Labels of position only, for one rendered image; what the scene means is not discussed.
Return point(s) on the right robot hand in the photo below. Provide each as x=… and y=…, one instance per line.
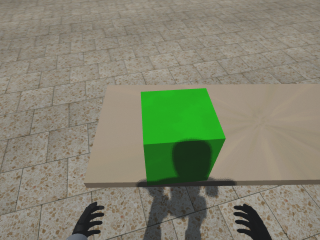
x=258, y=230

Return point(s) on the table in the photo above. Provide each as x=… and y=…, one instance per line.
x=272, y=136

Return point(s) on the carton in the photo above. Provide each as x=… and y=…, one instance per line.
x=182, y=135

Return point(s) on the left robot hand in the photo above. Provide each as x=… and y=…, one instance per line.
x=83, y=224

